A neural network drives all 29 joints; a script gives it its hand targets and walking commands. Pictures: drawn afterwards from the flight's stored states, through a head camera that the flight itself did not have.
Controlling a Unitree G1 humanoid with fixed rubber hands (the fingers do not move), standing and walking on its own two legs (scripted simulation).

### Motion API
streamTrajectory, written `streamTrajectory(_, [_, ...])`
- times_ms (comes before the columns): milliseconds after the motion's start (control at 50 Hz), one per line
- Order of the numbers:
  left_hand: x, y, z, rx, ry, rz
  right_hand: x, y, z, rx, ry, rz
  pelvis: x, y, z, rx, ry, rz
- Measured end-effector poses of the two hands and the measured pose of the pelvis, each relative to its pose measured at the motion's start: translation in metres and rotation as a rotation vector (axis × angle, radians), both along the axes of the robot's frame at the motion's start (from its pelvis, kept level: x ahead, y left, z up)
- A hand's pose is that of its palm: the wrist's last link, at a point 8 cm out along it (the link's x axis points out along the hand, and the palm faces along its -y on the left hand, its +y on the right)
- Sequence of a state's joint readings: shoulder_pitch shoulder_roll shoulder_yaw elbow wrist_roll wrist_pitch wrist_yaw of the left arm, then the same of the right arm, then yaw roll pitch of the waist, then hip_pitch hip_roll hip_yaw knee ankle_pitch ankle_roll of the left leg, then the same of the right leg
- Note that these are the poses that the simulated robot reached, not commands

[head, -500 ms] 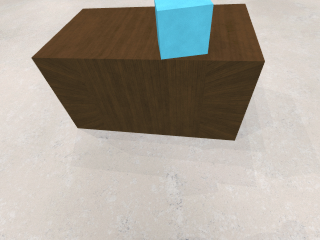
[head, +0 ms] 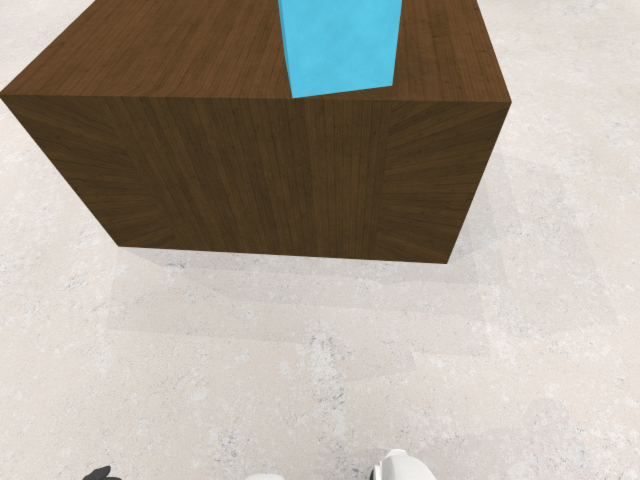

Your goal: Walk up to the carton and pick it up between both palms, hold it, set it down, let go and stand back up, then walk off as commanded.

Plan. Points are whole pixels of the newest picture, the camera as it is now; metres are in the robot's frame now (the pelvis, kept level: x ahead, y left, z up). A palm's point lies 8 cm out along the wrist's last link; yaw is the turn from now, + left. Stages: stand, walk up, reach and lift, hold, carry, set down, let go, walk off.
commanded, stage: walk off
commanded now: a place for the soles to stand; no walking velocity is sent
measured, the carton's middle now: (335, 22) +1.06 +0.01 +0.05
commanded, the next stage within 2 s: stand in 0.62 s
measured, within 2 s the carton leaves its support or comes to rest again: neither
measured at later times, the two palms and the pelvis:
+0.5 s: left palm out of the picture +0.10 +0.33 -0.08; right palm out of the picture +0.09 -0.31 -0.09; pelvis +0.00 +0.01 +0.01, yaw +0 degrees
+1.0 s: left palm out of the picture +0.12 +0.33 -0.08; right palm out of the picture +0.11 -0.28 -0.08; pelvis +0.01 +0.03 +0.02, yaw +0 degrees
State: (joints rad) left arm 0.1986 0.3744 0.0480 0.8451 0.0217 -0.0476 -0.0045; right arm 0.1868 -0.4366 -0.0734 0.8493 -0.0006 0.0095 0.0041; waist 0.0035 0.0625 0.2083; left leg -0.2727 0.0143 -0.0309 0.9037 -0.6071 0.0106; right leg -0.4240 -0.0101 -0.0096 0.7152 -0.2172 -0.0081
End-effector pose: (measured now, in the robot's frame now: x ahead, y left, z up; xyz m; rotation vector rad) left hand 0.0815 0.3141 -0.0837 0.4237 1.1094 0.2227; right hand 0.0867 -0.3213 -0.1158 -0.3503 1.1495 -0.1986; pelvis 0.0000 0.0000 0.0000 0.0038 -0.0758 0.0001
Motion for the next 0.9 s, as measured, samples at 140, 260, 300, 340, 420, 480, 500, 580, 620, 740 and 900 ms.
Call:
streamTrajectory(140, [0.014, 0.008, 0.006, 0.015, -0.062, 0.004, 0.007, 0.024, -0.009, 0.033, 0.013, 0.044, -0.007, 0.011, -0.001, -0.012, 0.028, 0.042])
streamTrajectory(260, [0.008, 0.026, 0.001, -0.009, -0.04, 0.055, -0.016, 0.03, 0.012, -0.002, 0.009, 0.019, -0.003, 0.02, 0.006, 0.003, 0.022, 0.028])
streamTrajectory(300, [0.009, 0.028, 0.002, -0.015, -0.037, 0.062, -0.021, 0.027, 0.02, -0.017, 0.021, 0.009, 0.002, 0.02, 0.01, -0.013, 0.032, 0.032])
streamTrajectory(340, [0.01, 0.03, 0.002, -0.015, -0.03, 0.064, -0.02, 0.022, 0.026, -0.032, 0.018, -0.004, 0.005, 0.018, 0.013, -0.011, 0.037, 0.016])
streamTrajectory(420, [0.015, 0.023, -0.002, -0.015, -0.018, 0.037, -0.009, 0.011, 0.028, -0.042, -0.016, -0.02, 0.007, 0.013, 0.009, -0.001, 0.039, -0.015])
streamTrajectory(480, [0.018, 0.014, 0.001, -0.019, -0.035, 0.008, 0.001, 0.007, 0.024, -0.039, -0.03, -0.016, 0.004, 0.014, 0.009, -0.037, 0.026, -0.001])
streamTrajectory(500, [0.017, 0.012, 0.003, -0.017, -0.041, -0.002, 0.004, 0.008, 0.024, -0.038, -0.036, -0.01, 0.004, 0.015, 0.01, -0.029, 0.027, 0.001])
streamTrajectory(580, [0.014, 0.017, 0.008, -0.003, -0.044, -0.016, 0.016, 0.02, 0.023, -0.016, -0.064, 0.011, 0.002, 0.021, 0.012, -0.006, 0.027, 0.017])
streamTrajectory(620, [0.016, 0.023, 0.007, -0.003, -0.051, -0.02, 0.018, 0.027, 0.021, -0.012, -0.071, 0.025, 0.001, 0.027, 0.009, -0.008, 0.024, 0.026])
streamTrajectory(740, [0.023, 0.033, 0.005, -0.028, -0.049, 0.006, 0.01, 0.046, 0.022, 0.005, -0.073, 0.013, 0.004, 0.034, 0.011, 0.007, 0.022, -0.002])
streamTrajectory(900, [0.026, 0.028, 0.005, -0.049, -0.046, 0.003, 0.018, 0.044, 0.031, 0.003, -0.093, -0.008, 0.007, 0.03, 0.017, 0.002, 0.026, -0.01])
